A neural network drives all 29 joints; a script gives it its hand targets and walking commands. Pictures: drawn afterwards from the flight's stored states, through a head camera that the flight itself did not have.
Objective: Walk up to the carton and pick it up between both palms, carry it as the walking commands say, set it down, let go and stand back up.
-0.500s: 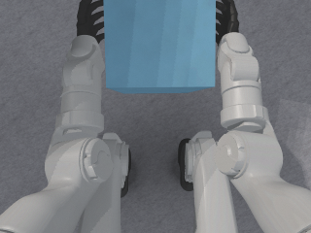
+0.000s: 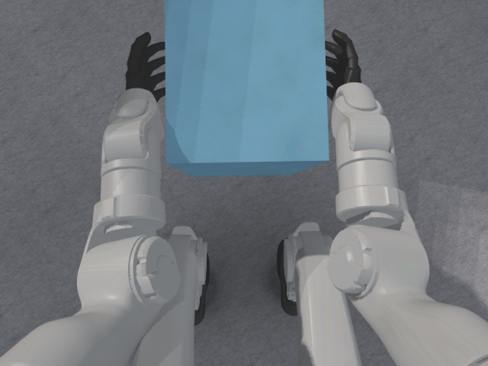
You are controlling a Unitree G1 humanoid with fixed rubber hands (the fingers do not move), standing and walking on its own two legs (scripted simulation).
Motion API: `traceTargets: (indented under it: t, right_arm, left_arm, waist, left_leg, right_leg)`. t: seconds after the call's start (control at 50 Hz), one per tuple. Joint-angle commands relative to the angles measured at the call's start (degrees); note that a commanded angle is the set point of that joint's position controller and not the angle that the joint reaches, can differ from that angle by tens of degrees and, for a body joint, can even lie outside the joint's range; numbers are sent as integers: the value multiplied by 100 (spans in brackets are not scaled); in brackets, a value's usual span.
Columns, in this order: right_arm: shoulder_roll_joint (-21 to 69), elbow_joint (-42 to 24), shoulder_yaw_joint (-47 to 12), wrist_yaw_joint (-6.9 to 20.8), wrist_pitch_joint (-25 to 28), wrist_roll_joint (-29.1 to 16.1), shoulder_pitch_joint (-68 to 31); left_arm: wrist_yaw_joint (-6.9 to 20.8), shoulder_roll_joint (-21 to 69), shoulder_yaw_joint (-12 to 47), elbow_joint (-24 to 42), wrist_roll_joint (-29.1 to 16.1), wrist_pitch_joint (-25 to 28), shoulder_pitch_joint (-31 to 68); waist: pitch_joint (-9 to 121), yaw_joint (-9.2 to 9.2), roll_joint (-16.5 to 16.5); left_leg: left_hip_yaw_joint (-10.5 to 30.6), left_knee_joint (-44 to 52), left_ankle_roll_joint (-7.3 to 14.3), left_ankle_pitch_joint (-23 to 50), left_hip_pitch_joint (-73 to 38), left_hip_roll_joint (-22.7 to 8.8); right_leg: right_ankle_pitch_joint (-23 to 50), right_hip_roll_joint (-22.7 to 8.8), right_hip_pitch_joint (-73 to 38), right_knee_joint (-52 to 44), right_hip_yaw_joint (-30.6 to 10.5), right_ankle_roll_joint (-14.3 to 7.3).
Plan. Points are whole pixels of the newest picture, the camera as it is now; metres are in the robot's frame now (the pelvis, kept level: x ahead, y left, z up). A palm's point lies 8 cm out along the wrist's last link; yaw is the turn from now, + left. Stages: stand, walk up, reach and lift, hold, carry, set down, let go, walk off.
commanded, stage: reach and lift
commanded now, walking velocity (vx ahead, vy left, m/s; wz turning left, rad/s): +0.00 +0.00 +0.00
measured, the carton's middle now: (243, 107) +0.50 -0.01 -0.13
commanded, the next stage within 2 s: none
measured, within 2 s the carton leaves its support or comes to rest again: neither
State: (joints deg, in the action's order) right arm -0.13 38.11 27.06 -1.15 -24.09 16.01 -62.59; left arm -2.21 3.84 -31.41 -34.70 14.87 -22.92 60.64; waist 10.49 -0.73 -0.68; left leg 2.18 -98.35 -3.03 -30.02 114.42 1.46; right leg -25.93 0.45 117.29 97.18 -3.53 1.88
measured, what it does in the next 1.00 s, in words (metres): rises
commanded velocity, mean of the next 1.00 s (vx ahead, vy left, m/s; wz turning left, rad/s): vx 0.00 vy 0.00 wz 0.00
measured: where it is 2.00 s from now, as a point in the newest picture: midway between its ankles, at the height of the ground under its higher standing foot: (243, 294)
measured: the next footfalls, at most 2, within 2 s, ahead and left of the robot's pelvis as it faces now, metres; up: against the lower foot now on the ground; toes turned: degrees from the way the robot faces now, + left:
none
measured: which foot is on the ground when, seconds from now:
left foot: down 0.00-1.00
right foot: down 0.00-1.00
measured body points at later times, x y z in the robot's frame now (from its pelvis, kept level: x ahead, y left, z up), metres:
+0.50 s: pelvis +0.01 +0.00 +0.06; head +0.24 -0.02 +0.44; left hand +0.49 +0.14 +0.01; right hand +0.49 -0.15 +0.00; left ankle +0.09 +0.14 -0.47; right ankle +0.11 -0.13 -0.47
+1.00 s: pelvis +0.03 +0.00 +0.13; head +0.22 -0.02 +0.53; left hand +0.47 +0.14 +0.08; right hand +0.47 -0.15 +0.07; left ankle +0.09 +0.14 -0.47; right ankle +0.11 -0.13 -0.47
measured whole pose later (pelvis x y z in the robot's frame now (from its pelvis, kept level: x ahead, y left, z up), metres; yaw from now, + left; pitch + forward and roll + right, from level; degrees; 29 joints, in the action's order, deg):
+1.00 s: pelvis +0.03 +0.00 +0.13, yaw -1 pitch +36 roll +1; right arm 6.2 32.0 25.8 0.2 -22.9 17.5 -43.8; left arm -0.1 9.6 -29.4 -28.9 17.1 -22.2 42.5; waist 13.0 -1.2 -0.7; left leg 2.9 -74.0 -2.4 -26.4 83.8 0.8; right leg -23.0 0.2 86.1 72.8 -2.5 1.4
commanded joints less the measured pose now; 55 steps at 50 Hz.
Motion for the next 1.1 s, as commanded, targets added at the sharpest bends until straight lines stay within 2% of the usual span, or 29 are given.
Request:
traceTargets:
  t: [0.0, 0.64, 1.08]
  right_arm:
    - [5921, 436, -2806, 1428, 58, -926, -3271]
    - [6384, 219, -3078, 1508, 128, -803, -2050]
    - [6650, -141, -3430, 1561, 193, -727, -957]
  left_arm:
    - [1540, 5637, 3029, -556, -902, -23, 3570]
    - [1627, 6211, 3350, -372, -747, -15, 2283]
    - [1744, 6393, 3631, -135, -631, 52, 1149]
  waist:
    - [5642, 13, 314]
    - [4969, 9, 194]
    - [4268, -32, 195]
  left_leg:
    - [-785, 1122, 71, 1096, -2520, 919]
    - [-521, 2546, 84, 1266, -4083, 884]
    - [-298, 3715, 145, 1817, -5340, 777]
  right_leg:
    - [1174, 892, -4111, -959, 747, -32]
    - [1219, 900, -5396, -2349, 628, -46]
    - [1785, 836, -6780, -3515, 412, -91]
